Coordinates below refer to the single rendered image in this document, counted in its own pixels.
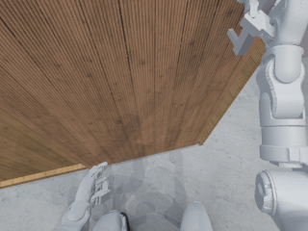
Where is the robot thigh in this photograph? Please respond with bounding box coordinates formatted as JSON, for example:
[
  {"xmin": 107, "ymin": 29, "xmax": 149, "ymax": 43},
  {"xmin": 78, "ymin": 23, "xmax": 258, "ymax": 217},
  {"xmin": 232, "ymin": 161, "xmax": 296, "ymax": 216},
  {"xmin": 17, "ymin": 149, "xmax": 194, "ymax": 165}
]
[
  {"xmin": 180, "ymin": 203, "xmax": 214, "ymax": 231},
  {"xmin": 92, "ymin": 212, "xmax": 127, "ymax": 231}
]

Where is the left robot forearm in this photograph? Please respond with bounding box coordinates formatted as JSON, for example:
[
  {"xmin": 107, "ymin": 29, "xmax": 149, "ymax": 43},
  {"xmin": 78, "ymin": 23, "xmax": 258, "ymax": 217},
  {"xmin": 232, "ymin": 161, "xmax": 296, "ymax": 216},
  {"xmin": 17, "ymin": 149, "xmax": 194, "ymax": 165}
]
[{"xmin": 58, "ymin": 200, "xmax": 91, "ymax": 231}]

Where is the robot left thigh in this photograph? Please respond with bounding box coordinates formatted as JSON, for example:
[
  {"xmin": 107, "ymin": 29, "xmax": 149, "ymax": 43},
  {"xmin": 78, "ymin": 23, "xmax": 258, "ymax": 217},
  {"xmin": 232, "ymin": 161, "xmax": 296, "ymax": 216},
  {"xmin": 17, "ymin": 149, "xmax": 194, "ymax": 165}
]
[{"xmin": 92, "ymin": 212, "xmax": 127, "ymax": 231}]

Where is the left robot hand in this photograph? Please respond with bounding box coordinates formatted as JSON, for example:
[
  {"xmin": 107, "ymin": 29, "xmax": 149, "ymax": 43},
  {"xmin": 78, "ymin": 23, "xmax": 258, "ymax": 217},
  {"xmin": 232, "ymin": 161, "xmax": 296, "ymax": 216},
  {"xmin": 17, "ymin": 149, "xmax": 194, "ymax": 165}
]
[{"xmin": 74, "ymin": 162, "xmax": 111, "ymax": 209}]

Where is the wardrobe door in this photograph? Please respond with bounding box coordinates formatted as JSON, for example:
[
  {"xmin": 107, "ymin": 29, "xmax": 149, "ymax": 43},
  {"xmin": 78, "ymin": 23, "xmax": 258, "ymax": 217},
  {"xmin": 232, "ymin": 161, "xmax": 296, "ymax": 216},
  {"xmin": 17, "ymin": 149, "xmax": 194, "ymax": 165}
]
[
  {"xmin": 0, "ymin": 108, "xmax": 81, "ymax": 182},
  {"xmin": 0, "ymin": 0, "xmax": 261, "ymax": 169}
]

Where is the right robot forearm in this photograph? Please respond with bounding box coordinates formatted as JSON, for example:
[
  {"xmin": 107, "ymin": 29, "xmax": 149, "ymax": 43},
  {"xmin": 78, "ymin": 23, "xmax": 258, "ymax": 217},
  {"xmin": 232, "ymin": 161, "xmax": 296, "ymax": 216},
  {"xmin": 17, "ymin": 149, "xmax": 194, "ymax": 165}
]
[{"xmin": 256, "ymin": 44, "xmax": 308, "ymax": 174}]

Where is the right robot hand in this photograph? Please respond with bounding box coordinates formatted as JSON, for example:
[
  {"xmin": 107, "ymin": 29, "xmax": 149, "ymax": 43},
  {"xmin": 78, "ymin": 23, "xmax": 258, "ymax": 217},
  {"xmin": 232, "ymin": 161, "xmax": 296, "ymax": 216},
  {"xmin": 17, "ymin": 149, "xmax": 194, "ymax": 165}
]
[{"xmin": 237, "ymin": 0, "xmax": 308, "ymax": 52}]

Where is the robot right thigh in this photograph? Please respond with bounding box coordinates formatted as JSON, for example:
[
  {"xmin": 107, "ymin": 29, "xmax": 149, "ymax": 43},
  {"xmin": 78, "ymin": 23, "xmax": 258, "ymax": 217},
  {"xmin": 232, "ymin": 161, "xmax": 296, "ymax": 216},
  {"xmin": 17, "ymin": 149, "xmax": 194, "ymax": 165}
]
[{"xmin": 180, "ymin": 203, "xmax": 214, "ymax": 231}]

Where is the handle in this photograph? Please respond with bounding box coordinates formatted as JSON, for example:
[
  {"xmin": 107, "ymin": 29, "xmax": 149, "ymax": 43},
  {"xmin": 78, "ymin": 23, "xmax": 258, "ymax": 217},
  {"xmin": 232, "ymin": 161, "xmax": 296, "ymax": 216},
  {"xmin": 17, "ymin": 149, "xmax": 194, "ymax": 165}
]
[{"xmin": 227, "ymin": 0, "xmax": 276, "ymax": 56}]

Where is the robot right upper arm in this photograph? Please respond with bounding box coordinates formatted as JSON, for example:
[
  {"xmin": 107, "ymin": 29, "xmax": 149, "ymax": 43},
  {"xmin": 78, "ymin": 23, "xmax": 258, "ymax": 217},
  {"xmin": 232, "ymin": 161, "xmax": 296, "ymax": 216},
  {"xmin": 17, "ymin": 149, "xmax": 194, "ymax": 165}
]
[{"xmin": 254, "ymin": 169, "xmax": 308, "ymax": 231}]

